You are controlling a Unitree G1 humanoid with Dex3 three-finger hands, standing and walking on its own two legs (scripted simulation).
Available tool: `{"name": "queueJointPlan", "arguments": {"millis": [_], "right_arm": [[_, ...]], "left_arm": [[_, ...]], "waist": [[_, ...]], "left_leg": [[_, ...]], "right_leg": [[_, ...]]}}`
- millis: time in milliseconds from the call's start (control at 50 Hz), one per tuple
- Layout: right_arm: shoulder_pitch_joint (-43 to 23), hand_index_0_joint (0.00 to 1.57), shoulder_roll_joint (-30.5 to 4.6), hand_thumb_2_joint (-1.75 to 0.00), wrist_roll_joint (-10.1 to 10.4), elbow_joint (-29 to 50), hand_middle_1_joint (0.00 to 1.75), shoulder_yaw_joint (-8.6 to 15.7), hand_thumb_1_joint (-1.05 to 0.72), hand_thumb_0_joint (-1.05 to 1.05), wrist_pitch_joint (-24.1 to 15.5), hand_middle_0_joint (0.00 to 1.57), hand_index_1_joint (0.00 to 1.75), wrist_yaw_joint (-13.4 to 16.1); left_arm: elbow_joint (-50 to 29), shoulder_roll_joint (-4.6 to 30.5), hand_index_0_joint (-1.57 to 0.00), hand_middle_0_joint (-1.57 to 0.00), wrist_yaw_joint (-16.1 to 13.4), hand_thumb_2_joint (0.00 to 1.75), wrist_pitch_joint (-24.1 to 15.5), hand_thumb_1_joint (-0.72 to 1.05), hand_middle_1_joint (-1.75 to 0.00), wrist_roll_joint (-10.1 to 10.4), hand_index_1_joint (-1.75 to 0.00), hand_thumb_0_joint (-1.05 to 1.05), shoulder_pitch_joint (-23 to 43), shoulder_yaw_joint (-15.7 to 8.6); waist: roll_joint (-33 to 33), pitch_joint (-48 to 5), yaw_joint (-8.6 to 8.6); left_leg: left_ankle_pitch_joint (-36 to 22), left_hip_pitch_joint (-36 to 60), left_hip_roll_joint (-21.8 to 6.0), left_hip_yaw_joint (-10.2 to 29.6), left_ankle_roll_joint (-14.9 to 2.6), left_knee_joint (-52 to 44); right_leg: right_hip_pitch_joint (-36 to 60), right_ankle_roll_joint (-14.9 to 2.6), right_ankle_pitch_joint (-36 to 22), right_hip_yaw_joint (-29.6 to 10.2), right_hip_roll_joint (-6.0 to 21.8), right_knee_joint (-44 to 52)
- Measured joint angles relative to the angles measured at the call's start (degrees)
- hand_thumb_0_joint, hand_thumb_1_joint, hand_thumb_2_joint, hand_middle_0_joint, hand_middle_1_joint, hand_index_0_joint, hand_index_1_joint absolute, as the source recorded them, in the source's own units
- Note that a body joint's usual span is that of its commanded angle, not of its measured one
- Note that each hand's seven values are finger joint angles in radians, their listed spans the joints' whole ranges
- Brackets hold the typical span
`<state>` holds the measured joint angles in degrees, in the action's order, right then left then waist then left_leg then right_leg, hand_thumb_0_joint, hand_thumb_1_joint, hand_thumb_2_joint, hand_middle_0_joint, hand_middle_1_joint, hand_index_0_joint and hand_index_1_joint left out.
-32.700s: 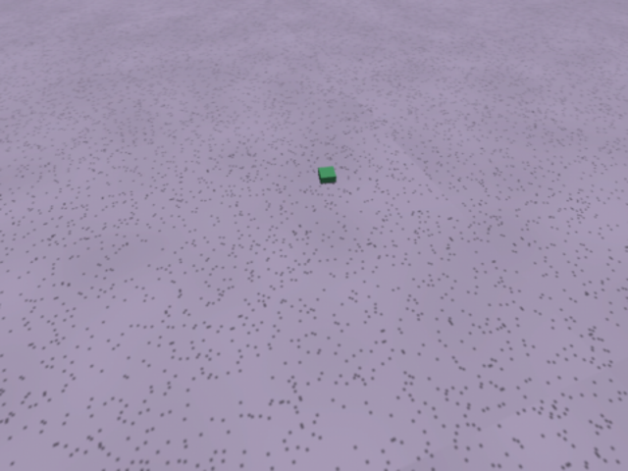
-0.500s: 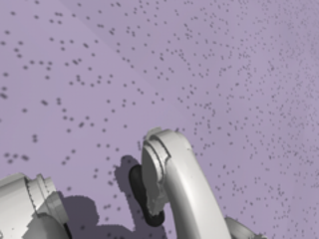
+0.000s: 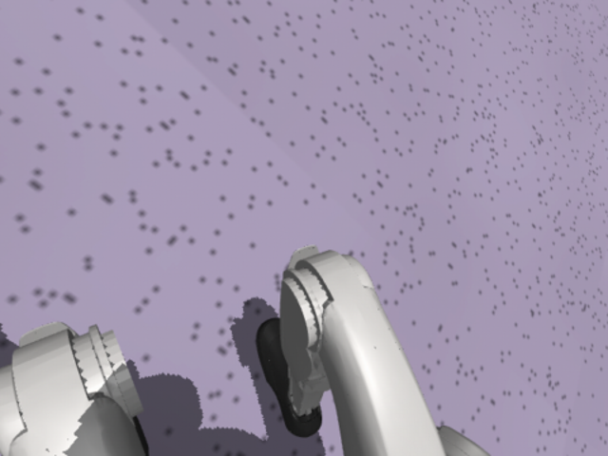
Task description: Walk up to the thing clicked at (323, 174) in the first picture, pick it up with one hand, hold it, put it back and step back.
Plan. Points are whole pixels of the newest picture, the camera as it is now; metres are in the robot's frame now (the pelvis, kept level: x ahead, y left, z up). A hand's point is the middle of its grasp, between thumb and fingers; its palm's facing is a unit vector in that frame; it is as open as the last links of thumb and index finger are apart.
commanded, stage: withdraw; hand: left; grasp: from above
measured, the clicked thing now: out of the picture +0.41 +0.34 -0.29
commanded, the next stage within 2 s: home in 0.64 s
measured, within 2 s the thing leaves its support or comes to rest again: neither
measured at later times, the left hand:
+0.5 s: hand out of the picture +0.39 +0.37 -0.10, palm faces -0.47 -0.14 -0.87, open 13.9 cm
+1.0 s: hand out of the picture +0.39 +0.35 -0.09, palm faces -0.32 -0.21 -0.93, open 13.1 cm
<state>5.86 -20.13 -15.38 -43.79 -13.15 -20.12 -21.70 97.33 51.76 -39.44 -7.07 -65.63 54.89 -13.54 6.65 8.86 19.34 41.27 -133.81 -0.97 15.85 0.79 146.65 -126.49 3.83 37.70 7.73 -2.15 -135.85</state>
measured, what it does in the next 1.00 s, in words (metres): stands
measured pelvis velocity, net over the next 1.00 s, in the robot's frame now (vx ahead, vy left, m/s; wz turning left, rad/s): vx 0.00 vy -0.01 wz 0.13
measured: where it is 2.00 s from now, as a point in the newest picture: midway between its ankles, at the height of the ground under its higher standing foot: (222, 440)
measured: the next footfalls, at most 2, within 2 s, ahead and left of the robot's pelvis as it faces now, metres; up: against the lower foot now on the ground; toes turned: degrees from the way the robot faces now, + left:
none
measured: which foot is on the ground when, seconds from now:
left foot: down 0.00-1.00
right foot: down 0.00-1.00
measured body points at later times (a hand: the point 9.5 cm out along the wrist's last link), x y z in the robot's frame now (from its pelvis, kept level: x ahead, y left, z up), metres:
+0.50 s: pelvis -0.01 -0.01 +0.04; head +0.20 +0.09 +0.43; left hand +0.41 +0.37 -0.05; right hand +0.15 -0.27 -0.06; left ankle +0.06 +0.13 -0.27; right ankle +0.12 -0.13 -0.27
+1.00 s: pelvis +0.00 -0.01 +0.05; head +0.21 +0.07 +0.44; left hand +0.40 +0.35 -0.04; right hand +0.08 -0.26 -0.07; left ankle +0.06 +0.13 -0.27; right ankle +0.12 -0.13 -0.27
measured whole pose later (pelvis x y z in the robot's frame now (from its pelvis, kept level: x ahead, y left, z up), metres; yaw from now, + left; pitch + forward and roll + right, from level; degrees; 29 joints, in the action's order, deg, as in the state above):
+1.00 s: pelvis +0.00 -0.01 +0.05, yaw +7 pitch +35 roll -7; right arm 11.8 -14.1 -5.5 -42.5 -0.7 -2.4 -9.2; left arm 61.3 36.8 -18.3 -6.9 -60.0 39.1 -7.6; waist -2.0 -6.4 9.7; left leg 39.0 -130.0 -1.0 7.6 0.7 133.8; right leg -125.9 3.3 38.3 1.8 0.4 -129.2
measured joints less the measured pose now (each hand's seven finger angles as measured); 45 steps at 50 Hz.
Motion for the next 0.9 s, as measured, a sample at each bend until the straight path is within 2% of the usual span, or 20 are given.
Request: {"name": "queueJointPlan", "arguments": {"millis": [100,200,260,320,400,460,540,580,660,740,780,820,900], "right_arm": [[1.33,0.2,0.92,-0.89,2.63,-1.66,0.3,3.73,-0.9,0.0,3.29,0.2,0.3,-0.22],[1.05,0.2,1.63,-0.9,6.5,-1.11,0.3,8.43,-0.9,0.0,8.59,0.2,0.3,1.19],[-0.25,0.2,1.83,-0.9,7.75,0.05,0.3,10.2,-0.9,0.0,11.27,0.2,0.3,2.96],[-1.25,0.2,1.96,-0.9,8.48,1.68,0.3,10.97,-0.91,0.0,13.12,0.2,0.3,5.37],[-1.87,0.2,1.92,-0.9,8.88,3.25,0.3,10.5,-0.9,0.0,14.54,0.2,0.3,8.69],[-1.68,0.2,1.8,-0.9,8.72,3.64,0.3,9.53,-0.9,0.0,15.52,0.2,0.3,10.73],[-1.16,0.2,1.74,-0.89,8.01,3.82,0.3,7.96,-0.89,0.0,16.69,0.2,0.3,12.53],[-0.72,0.2,1.75,-0.89,7.57,3.86,0.3,7.36,-0.89,0.0,16.98,0.2,0.3,13.15],[0.51,0.2,1.93,-0.89,6.58,3.67,0.3,6.73,-0.89,0.0,17.34,0.2,0.3,13.83],[2.46,0.2,2.42,-0.89,5.89,2.89,0.3,6.91,-0.89,0.0,17.18,0.2,0.3,13.86],[3.57,0.2,2.86,-0.89,5.88,2.42,0.3,7.33,-0.89,0.0,17.22,0.2,0.3,13.54],[4.55,0.2,3.51,-0.89,6.13,1.81,0.3,7.99,-0.89,0.0,17.39,0.2,0.3,13.19],[5.83,0.2,5.05,-0.89,7.25,0.89,0.3,9.85,-0.89,0.0,17.51,0.2,0.3,12.57]], "left_arm": [[-13.2,-5.39,-0.1,-0.09,4.32,0.98,0.25,-0.5,-1.01,-0.15,-1.0,0.0,-6.23,1.97],[-21.87,-9.02,-0.09,-0.09,12.49,0.99,1.47,-0.49,-1.01,0.17,-1.0,0.0,-10.17,5.94],[-22.98,-9.34,-0.09,-0.09,18.0,1.0,0.77,-0.5,-1.01,0.13,-1.0,0.0,-10.03,7.43],[-22.64,-8.71,-0.09,-0.09,23.26,1.0,-0.75,-0.5,-1.01,0.81,-1.01,0.0,-8.41,9.67],[-22.15,-7.22,-0.09,-0.09,27.29,1.01,-4.69,-0.5,-1.02,0.45,-1.02,0.0,-5.82,11.55],[-21.29,-6.48,-0.09,-0.09,27.15,1.01,-7.87,-0.5,-1.02,-0.78,-1.02,0.0,-3.59,12.42],[-17.18,-5.57,-0.09,-0.09,24.17,1.01,-9.93,-0.48,-1.02,-3.75,-1.02,0.0,-0.27,13.25],[-15.26,-5.3,-0.1,-0.09,22.43,1.01,-10.3,-0.48,-1.02,-5.3,-1.02,0.0,1.02,12.87],[-12.84,-5.11,-0.11,-0.1,18.5,1.0,-10.02,-0.46,-1.02,-7.93,-1.01,0.0,1.93,10.21],[-13.94,-5.9,-0.12,-0.12,15.28,0.99,-8.57,-0.44,-1.0,-9.36,-0.99,0.0,-0.26,6.42],[-16.46,-6.76,-0.14,-0.13,14.52,0.97,-7.54,-0.43,-0.99,-9.14,-0.98,0.0,-2.54,4.71],[-19.64,-7.98,-0.16,-0.15,14.17,0.95,-6.22,-0.41,-0.95,-7.98,-0.95,0.0,-5.09,3.63],[-26.01,-10.83,-0.18,-0.19,15.74,0.88,-3.44,-0.35,-0.81,-3.6,-0.81,0.0,-9.49,3.78]], "waist": [[-3.12,-5.78,-2.8],[-6.51,-11.28,-6.2],[-7.44,-12.58,-7.71],[-7.42,-12.68,-8.76],[-6.38,-12.03,-9.38],[-5.35,-11.63,-9.36],[-4.36,-11.28,-8.03],[-4.12,-10.77,-7.08],[-4.1,-9.31,-5.29],[-4.78,-8.59,-4.22],[-5.28,-8.76,-4.2],[-5.8,-9.39,-4.56],[-6.91,-11.59,-6.27]], "left_leg": [[0.3,-0.6,-0.02,-1.17,0.22,-1.39],[-0.34,-0.04,-0.2,-4.12,-0.41,-4.53],[-1.09,1.61,-0.26,-5.87,-0.67,-6.79],[-1.99,3.38,-0.17,-7.01,-0.68,-8.86],[-3.0,4.8,-0.01,-7.47,-0.4,-10.71],[-3.48,4.89,0.17,-7.35,-0.12,-11.19],[-3.85,3.71,0.44,-6.82,0.11,-10.6],[-4.02,2.82,0.61,-6.51,0.16,-9.96],[-4.17,1.08,0.78,-6.04,0.11,-8.4],[-4.03,-0.51,0.79,-5.98,-0.05,-7.11],[-3.82,-1.0,0.68,-6.12,-0.1,-6.78],[-3.52,-1.14,0.53,-6.42,-0.12,-6.84],[-2.98,-0.18,0.22,-7.27,-0.09,-8.42]], "right_leg": [[-1.14,-0.53,0.72,-0.8,0.51,0.35],[-1.28,-0.41,1.1,-2.96,1.24,1.7],[-0.18,-0.23,0.95,-4.3,1.66,2.82],[1.11,-0.22,0.54,-5.14,2.05,3.96],[2.18,-0.51,-0.17,-5.38,2.36,5.17],[2.25,-0.77,-0.52,-5.24,2.51,5.5],[1.34,-1.07,-0.81,-4.79,2.58,5.1],[0.68,-1.27,-0.92,-4.55,2.6,4.65],[-0.7,-1.42,-1.07,-4.26,2.46,3.48],[-2.19,-1.25,-1.0,-4.36,2.28,2.35],[-2.81,-1.12,-0.87,-4.55,2.16,1.97],[-3.2,-0.88,-0.67,-4.87,2.08,1.85],[-2.87,-0.53,-0.17,-5.54,2.16,2.82]]}}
